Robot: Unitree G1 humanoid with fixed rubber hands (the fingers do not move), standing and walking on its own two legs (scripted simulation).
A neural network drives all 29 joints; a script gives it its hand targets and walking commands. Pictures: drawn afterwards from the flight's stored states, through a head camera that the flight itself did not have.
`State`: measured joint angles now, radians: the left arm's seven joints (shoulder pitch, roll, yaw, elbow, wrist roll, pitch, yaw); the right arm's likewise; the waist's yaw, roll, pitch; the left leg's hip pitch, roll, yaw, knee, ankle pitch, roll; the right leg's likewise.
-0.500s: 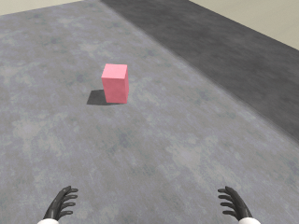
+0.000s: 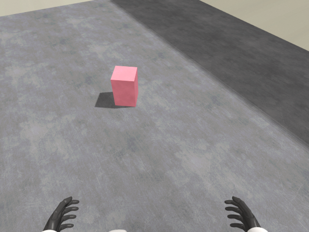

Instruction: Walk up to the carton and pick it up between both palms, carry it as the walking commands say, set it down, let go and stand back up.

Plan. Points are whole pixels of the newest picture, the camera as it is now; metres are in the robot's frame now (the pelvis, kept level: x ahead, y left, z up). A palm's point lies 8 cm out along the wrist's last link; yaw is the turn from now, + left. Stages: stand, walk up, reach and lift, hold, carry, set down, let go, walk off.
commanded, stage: walk up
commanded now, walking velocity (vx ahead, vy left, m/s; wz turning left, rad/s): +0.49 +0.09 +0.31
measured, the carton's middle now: (125, 86) +1.32 +0.21 -0.61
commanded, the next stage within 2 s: none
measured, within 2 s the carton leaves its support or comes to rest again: neither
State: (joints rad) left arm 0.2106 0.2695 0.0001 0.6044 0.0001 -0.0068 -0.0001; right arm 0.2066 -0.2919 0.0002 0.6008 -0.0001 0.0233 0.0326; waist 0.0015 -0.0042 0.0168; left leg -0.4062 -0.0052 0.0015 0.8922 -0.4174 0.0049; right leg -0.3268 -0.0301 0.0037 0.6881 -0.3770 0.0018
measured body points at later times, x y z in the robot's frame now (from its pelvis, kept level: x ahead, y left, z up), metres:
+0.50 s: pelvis +0.16 +0.10 +0.01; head +0.18 +0.14 +0.46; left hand +0.29 +0.35 -0.11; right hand +0.20 -0.17 -0.08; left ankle +0.04 +0.18 -0.72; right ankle +0.19 -0.08 -0.66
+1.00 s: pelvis +0.39 +0.13 +0.00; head +0.40 +0.18 +0.44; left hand +0.43 +0.38 -0.15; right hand +0.55 -0.11 -0.08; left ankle +0.39 +0.23 -0.72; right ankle +0.32 -0.04 -0.67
